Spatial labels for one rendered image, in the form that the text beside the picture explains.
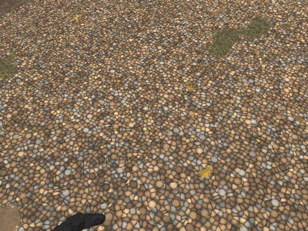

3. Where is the robot left hand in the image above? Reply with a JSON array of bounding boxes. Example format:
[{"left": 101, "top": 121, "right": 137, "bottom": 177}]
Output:
[{"left": 51, "top": 212, "right": 106, "bottom": 231}]

